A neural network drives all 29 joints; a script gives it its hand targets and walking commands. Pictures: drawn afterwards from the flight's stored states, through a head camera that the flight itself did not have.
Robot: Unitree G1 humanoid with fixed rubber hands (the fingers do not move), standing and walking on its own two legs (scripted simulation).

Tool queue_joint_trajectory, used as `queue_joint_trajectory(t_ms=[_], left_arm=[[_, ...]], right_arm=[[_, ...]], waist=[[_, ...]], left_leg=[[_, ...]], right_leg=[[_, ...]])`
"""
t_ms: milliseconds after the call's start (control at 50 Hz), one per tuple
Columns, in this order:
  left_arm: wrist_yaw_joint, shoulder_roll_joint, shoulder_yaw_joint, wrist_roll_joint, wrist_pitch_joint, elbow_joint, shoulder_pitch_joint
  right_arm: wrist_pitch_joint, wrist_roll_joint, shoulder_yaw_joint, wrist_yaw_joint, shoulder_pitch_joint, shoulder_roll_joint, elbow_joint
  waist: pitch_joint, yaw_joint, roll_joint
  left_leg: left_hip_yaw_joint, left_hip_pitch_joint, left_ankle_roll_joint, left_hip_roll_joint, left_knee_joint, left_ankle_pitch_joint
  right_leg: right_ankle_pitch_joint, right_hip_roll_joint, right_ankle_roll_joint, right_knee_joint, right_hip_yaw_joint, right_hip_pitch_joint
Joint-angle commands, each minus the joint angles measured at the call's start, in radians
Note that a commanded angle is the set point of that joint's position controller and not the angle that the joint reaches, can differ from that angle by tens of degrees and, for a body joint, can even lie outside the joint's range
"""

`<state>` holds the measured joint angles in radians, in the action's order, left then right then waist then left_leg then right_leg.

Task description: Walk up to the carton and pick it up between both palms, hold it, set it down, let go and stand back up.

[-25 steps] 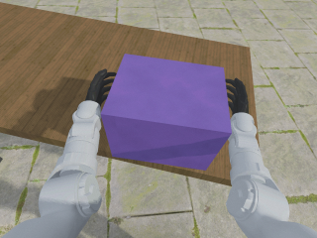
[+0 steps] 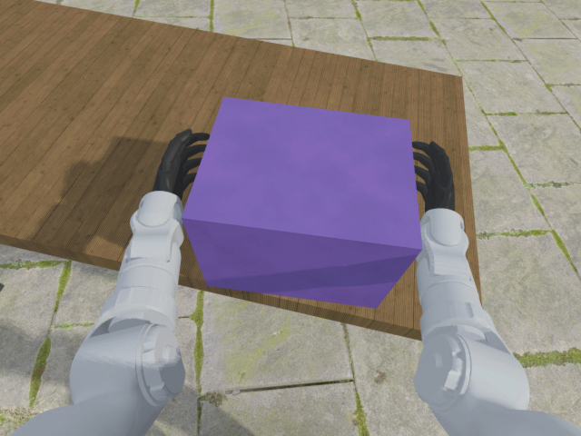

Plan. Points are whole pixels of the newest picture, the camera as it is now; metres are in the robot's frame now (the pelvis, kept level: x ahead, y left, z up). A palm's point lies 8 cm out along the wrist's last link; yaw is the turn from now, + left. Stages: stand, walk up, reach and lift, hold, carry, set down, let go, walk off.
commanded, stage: set down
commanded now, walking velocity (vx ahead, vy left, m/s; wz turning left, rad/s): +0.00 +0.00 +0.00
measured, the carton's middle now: (303, 207) +0.43 +0.00 +0.01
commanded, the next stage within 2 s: none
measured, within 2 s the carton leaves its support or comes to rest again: neither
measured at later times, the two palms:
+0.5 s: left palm (171, 187) +0.41 +0.19 +0.07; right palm (437, 201) +0.41 -0.18 +0.07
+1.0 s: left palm (160, 183) +0.42 +0.21 +0.06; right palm (439, 200) +0.42 -0.19 +0.06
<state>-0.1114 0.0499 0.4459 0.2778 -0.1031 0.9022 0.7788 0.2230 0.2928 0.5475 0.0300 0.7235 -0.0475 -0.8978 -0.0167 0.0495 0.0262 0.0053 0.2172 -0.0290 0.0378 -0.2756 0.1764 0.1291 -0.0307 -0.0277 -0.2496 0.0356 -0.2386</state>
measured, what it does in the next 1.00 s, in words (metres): stands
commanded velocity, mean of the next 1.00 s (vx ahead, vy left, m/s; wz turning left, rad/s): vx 0.00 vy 0.00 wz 0.00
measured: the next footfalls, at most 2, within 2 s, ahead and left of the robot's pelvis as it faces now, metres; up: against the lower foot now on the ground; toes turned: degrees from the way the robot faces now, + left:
none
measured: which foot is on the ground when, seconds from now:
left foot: down 0.00-1.00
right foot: down 0.00-1.00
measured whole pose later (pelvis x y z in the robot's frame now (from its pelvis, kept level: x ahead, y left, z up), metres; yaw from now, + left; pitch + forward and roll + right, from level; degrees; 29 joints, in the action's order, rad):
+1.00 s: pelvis -0.02 +0.00 -0.02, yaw -2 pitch +18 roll -1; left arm 0.03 0.29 0.00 -0.25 -0.33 1.52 1.02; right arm 0.28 -0.36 -0.13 0.06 0.98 -0.26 -1.41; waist 0.20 0.03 0.01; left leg 0.03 0.58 -0.04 0.06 -0.51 0.25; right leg 0.16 -0.01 -0.02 -0.44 0.00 -0.59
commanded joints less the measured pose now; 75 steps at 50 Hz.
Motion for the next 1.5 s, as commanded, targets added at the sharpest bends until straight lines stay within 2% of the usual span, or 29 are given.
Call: queue_joint_trajectory(t_ms=[0, 120, 480, 560, 600, 640, 660, 700, 720, 760, 820, 860, 900, 960, 1040, 1140, 1240, 1300, 1380, 1480], left_arm=[[-0.025, -0.425, -0.188, 0.026, -0.006, -0.023, 0.419], [-0.027, -0.425, -0.169, 0.041, -0.005, -0.02, 0.403], [-0.048, -0.409, -0.113, 0.074, -0.007, -0.014, 0.355], [-0.039, -0.367, -0.101, 0.074, -0.011, -0.011, 0.346], [-0.021, -0.294, -0.09, 0.068, -0.015, -0.002, 0.335], [0.03, -0.099, -0.064, 0.039, -0.024, -0.002, 0.31], [0.067, -0.002, -0.087, -0.002, -0.028, -0.003, 0.312], [0.132, 0.093, -0.194, -0.137, -0.041, 0.053, 0.353], [0.149, 0.129, -0.231, -0.198, -0.051, 0.096, 0.377], [0.162, 0.194, -0.29, -0.305, -0.091, 0.199, 0.424], [0.168, 0.3, -0.368, -0.449, -0.197, 0.351, 0.505], [0.167, 0.351, -0.408, -0.507, -0.248, 0.432, 0.532], [0.155, 0.383, -0.437, -0.532, -0.269, 0.504, 0.547], [0.133, 0.405, -0.486, -0.57, -0.278, 0.577, 0.571], [0.111, 0.421, -0.571, -0.642, -0.282, 0.61, 0.617], [0.093, 0.449, -0.684, -0.742, -0.281, 0.585, 0.685], [0.09, 0.49, -0.737, -0.809, -0.252, 0.501, 0.753], [0.09, 0.528, -0.719, -0.81, -0.212, 0.465, 0.774], [0.085, 0.573, -0.664, -0.774, -0.155, 0.466, 0.772], [0.084, 0.58, -0.633, -0.747, -0.087, 0.445, 0.785]], right_arm=[[0.032, 0.054, -0.303, -0.149, 0.396, 0.47, 0.002], [0.027, 0.065, -0.286, -0.153, 0.377, 0.466, -0.001], [0.005, 0.091, -0.265, -0.158, 0.316, 0.464, 0.017], [-0.002, 0.096, -0.25, -0.156, 0.306, 0.419, 0.01], [-0.002, 0.088, -0.238, -0.142, 0.288, 0.35, -0.007], [0.008, 0.033, -0.214, -0.1, 0.245, 0.144, -0.055], [0.016, -0.034, -0.235, -0.071, 0.257, 0.049, -0.082], [0.016, -0.199, -0.353, -0.027, 0.327, -0.031, -0.151], [0.01, -0.263, -0.411, -0.013, 0.357, -0.061, -0.197], [0.007, -0.37, -0.496, 0.007, 0.419, -0.121, -0.259], [0.032, -0.53, -0.587, 0.03, 0.528, -0.227, -0.279], [0.059, -0.611, -0.642, 0.038, 0.571, -0.284, -0.316], [0.084, -0.662, -0.677, 0.037, 0.588, -0.337, -0.38], [0.11, -0.719, -0.711, 0.026, 0.611, -0.41, -0.477], [0.112, -0.775, -0.748, -0.005, 0.646, -0.471, -0.521], [0.082, -0.83, -0.791, -0.053, 0.69, -0.501, -0.471], [0.04, -0.867, -0.815, -0.081, 0.739, -0.507, -0.358], [0.006, -0.874, -0.813, -0.077, 0.764, -0.519, -0.318], [-0.032, -0.871, -0.795, -0.052, 0.782, -0.55, -0.313], [-0.08, -0.852, -0.765, -0.025, 0.807, -0.564, -0.291]], waist=[[0.442, -0.003, -0.003], [0.416, -0.003, -0.004], [0.343, -0.008, 0.009], [0.342, -0.003, 0.006], [0.337, 0.0, 0.008], [0.331, 0.003, 0.012], [0.343, 0.007, 0.002], [0.397, 0.006, -0.023], [0.428, 0.004, -0.023], [0.521, 0.005, -0.024], [0.719, 0.014, -0.051], [0.794, 0.016, -0.057], [0.809, 0.007, -0.053], [0.771, -0.01, -0.042], [0.736, -0.029, -0.037], [0.774, -0.029, -0.044], [0.913, -0.013, -0.034], [0.977, -0.007, -0.012], [0.966, -0.003, 0.029], [0.91, -0.01, 0.037]], left_leg=[[0.127, -0.096, -0.008, -0.044, -0.027, -0.402], [0.126, -0.108, -0.007, -0.042, -0.025, -0.396], [0.126, -0.09, 0.006, -0.044, -0.01, -0.355], [0.128, -0.108, 0.001, -0.043, -0.019, -0.362], [0.131, -0.11, 0.0, -0.042, -0.025, -0.364], [0.135, -0.109, 0.001, -0.043, -0.034, -0.37], [0.13, -0.087, 0.0, -0.042, -0.044, -0.374], [0.113, 0.008, -0.009, -0.035, -0.076, -0.364], [0.109, 0.059, -0.013, -0.033, -0.088, -0.349], [0.106, 0.137, -0.022, -0.032, -0.114, -0.327], [0.1, 0.179, -0.043, -0.034, -0.189, -0.364], [0.093, 0.174, -0.055, -0.033, -0.24, -0.426], [0.09, 0.162, -0.066, -0.03, -0.277, -0.474], [0.083, 0.161, -0.075, -0.028, -0.307, -0.485], [0.072, 0.168, -0.066, -0.025, -0.322, -0.413], [0.065, 0.229, -0.038, -0.027, -0.335, -0.293], [0.073, 0.337, -0.009, -0.035, -0.349, -0.223], [0.078, 0.397, 0.005, -0.042, -0.349, -0.196], [0.085, 0.455, 0.017, -0.054, -0.318, -0.16], [0.082, 0.402, 0.013, -0.056, -0.275, -0.156]], right_leg=[[-0.241, 0.047, -0.019, -0.036, 0.077, 0.25], [-0.197, 0.049, -0.017, -0.023, 0.079, 0.22], [-0.182, 0.048, -0.027, -0.023, 0.07, 0.221], [-0.176, 0.051, -0.028, -0.026, 0.068, 0.212], [-0.172, 0.052, -0.03, -0.03, 0.064, 0.208], [-0.164, 0.053, -0.034, -0.037, 0.054, 0.197], [-0.161, 0.058, -0.031, -0.039, 0.047, 0.178], [-0.198, 0.069, -0.008, -0.052, 0.018, 0.137], [-0.219, 0.067, 0.001, -0.065, 0.004, 0.13], [-0.256, 0.059, 0.013, -0.105, -0.017, 0.129], [-0.284, 0.05, 0.026, -0.179, -0.021, 0.11], [-0.315, 0.056, 0.022, -0.218, -0.008, 0.074], [-0.344, 0.066, 0.018, -0.242, 0.005, 0.014], [-0.338, 0.08, 0.016, -0.256, 0.018, -0.085], [-0.225, 0.088, 0.018, -0.252, 0.029, -0.225], [-0.082, 0.077, 0.015, -0.266, 0.031, -0.333], [-0.089, 0.063, 0.0, -0.322, 0.021, -0.287], [-0.14, 0.059, -0.008, -0.348, 0.005, -0.203], [-0.19, 0.056, -0.021, -0.352, -0.019, -0.08], [-0.199, 0.062, -0.015, -0.313, -0.015, -0.027]])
